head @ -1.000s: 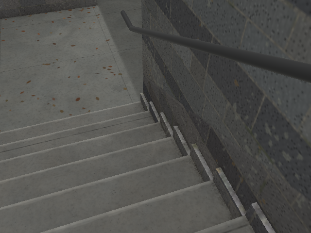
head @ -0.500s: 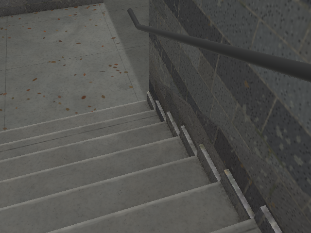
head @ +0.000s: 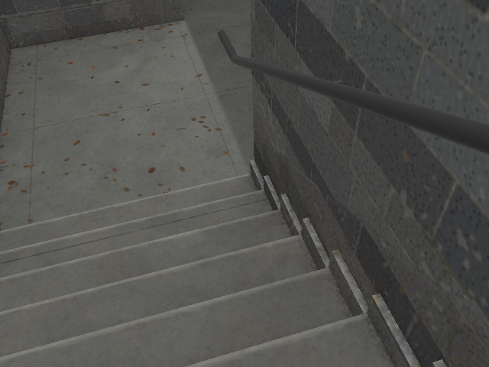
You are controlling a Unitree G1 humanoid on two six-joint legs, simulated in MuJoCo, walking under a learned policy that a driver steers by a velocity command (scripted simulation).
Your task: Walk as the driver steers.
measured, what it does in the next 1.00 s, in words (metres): goes down: left foot 0.15 m lower, then right foot 0.15 m lower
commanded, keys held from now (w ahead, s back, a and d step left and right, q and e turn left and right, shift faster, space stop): w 0.84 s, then w+q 0.16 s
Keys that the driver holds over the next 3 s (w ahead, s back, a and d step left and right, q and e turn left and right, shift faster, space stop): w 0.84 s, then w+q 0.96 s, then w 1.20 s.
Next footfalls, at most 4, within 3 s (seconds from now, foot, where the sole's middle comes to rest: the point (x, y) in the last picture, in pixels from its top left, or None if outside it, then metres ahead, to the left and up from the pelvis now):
0.38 left None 0.28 0.15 -0.93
0.90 right None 0.64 -0.09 -1.08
1.46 left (211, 327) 0.89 0.22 -1.23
1.88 right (250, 275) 1.23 0.07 -1.38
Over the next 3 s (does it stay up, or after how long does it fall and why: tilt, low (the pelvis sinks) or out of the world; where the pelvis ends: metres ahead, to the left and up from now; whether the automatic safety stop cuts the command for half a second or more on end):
stays up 1.54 0.32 -0.77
